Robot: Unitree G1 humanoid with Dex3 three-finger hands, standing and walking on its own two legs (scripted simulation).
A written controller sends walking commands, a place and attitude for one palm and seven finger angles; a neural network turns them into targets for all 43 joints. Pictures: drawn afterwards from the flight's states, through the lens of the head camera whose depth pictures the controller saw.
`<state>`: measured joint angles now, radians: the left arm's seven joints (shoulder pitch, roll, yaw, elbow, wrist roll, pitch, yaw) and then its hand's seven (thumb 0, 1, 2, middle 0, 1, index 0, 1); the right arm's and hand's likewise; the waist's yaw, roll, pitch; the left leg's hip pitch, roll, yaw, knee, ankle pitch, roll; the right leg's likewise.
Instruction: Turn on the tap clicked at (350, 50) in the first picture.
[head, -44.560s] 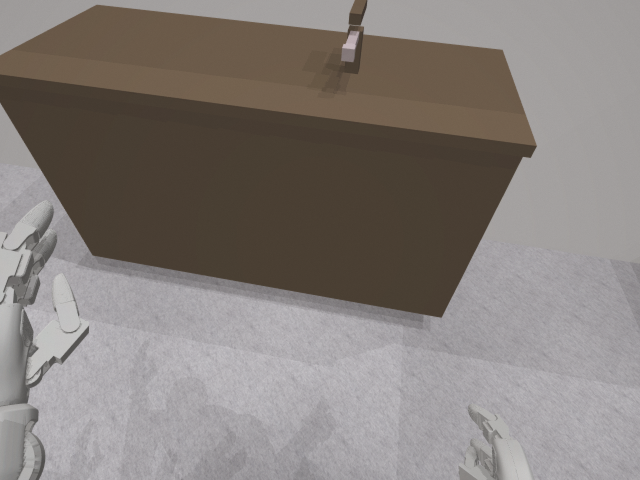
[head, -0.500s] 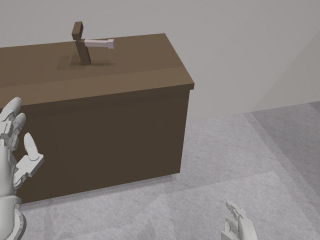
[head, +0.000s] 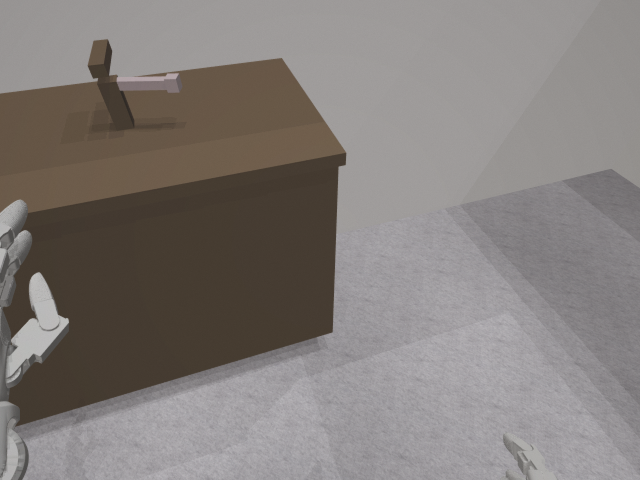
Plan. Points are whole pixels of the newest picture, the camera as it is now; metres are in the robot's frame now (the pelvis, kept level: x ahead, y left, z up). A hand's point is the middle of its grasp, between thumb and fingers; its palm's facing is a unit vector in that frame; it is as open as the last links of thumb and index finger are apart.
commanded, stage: stand and check the lever's angle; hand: left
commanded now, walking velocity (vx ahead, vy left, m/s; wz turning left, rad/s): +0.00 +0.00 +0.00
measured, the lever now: (173, 83) +0.81 +0.32 +0.14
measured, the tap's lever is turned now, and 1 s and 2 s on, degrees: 73 73 73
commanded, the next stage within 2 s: stand and wait in 0.28 s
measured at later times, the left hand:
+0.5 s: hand (80, 301) +0.25 +0.24 +0.17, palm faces +0.37 -0.85 -0.38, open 7.4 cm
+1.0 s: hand (42, 343) +0.21 +0.26 +0.17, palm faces +0.39 -0.85 -0.36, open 7.4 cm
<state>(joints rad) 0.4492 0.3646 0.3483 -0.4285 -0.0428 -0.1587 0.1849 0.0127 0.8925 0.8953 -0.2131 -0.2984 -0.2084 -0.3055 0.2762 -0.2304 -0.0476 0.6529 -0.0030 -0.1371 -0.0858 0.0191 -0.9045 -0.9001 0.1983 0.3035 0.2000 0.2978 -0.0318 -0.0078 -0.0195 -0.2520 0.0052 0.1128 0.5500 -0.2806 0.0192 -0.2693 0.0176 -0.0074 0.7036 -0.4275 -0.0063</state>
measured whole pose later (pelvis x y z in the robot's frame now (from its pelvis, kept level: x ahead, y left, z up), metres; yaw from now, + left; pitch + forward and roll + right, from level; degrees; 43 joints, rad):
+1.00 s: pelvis -0.01 +0.02 +0.01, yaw -1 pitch +0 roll -1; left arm 0.46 0.34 0.29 -0.41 -0.05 -0.13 0.17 0.01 0.89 0.90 -0.21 -0.30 -0.21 -0.31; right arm 0.21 -0.20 0.00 0.62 -0.01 -0.08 -0.09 0.02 -0.90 -0.90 0.21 0.30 0.21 0.30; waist 0.01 0.04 -0.01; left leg -0.25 0.01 0.05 0.45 -0.20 0.03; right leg -0.19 0.05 0.00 0.39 -0.20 -0.02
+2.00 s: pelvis -0.02 +0.02 +0.01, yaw -1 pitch +0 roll -1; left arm 0.46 0.33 0.29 -0.41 -0.06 -0.12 0.17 0.01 0.89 0.90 -0.21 -0.30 -0.21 -0.31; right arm 0.19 -0.22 0.00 0.62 -0.01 -0.08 -0.09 0.02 -0.90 -0.90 0.20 0.30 0.21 0.30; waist 0.02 0.04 -0.01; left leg -0.25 0.01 0.04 0.45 -0.19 0.03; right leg -0.19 0.04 -0.01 0.38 -0.19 -0.02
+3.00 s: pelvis -0.02 +0.03 +0.01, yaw +0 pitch +0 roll -1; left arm 0.46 0.33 0.29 -0.42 -0.05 -0.12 0.17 0.01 0.89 0.90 -0.21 -0.30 -0.21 -0.31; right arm 0.19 -0.21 0.01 0.62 -0.01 -0.08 -0.08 0.02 -0.90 -0.90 0.20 0.30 0.21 0.30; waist 0.02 0.04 -0.01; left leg -0.26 0.00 0.04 0.44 -0.19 0.03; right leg -0.19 0.04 -0.02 0.38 -0.19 -0.02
